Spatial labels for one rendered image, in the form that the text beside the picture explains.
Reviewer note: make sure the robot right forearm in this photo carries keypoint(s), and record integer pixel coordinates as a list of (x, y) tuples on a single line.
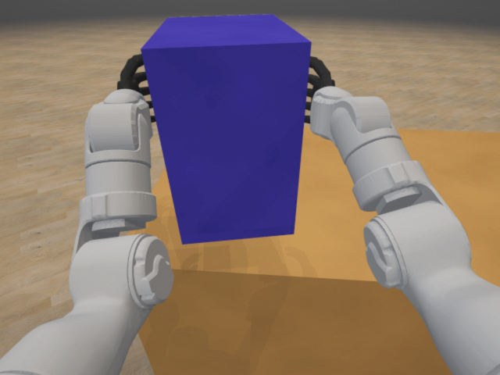
[(385, 177)]

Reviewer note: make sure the right robot upper arm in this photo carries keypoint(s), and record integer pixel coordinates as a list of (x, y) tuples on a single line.
[(422, 251)]

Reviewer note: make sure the pedestal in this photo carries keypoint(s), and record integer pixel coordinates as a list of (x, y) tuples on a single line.
[(308, 303)]

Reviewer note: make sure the right robot hand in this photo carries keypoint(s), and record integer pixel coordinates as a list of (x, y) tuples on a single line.
[(324, 80)]

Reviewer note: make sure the robot left forearm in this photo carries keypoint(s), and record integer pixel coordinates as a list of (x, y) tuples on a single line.
[(117, 160)]

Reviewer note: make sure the left robot hand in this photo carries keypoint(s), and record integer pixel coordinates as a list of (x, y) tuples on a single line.
[(130, 80)]

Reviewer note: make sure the carton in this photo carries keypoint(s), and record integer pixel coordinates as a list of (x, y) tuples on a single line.
[(229, 95)]

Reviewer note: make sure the left robot upper arm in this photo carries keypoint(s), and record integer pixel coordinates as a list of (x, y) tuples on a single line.
[(115, 282)]

